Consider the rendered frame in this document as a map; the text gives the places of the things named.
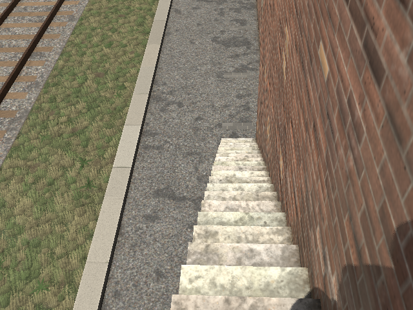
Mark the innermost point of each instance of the stairs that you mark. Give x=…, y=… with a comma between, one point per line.
x=242, y=255

